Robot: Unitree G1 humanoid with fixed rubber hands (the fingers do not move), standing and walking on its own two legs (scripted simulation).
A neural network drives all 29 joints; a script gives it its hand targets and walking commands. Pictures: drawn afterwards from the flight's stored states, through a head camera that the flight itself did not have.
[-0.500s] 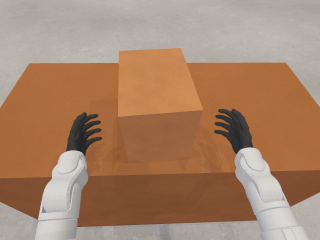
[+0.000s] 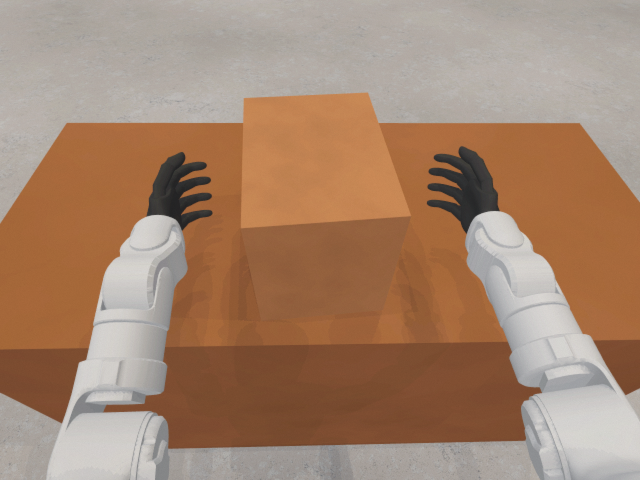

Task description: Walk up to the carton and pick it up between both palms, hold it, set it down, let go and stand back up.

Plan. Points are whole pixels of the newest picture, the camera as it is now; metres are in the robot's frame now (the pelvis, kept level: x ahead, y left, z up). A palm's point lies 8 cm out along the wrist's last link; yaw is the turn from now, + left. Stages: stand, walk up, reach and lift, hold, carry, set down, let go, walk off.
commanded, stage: reach and lift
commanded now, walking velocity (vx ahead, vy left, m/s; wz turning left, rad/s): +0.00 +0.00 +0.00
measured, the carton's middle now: (314, 206) +0.50 +0.04 +0.04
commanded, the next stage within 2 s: none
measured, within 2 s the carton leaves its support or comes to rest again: neither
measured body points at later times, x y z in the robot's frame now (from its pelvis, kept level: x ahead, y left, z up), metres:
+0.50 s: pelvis +0.00 +0.00 +0.00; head +0.05 +0.01 +0.44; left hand +0.46 +0.22 +0.17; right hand +0.50 -0.14 +0.17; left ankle -0.01 +0.14 -0.75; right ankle +0.01 -0.11 -0.75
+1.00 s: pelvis +0.00 -0.01 -0.01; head +0.07 +0.01 +0.44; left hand +0.46 +0.22 +0.12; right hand +0.51 -0.12 +0.13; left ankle -0.01 +0.14 -0.75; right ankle +0.01 -0.11 -0.75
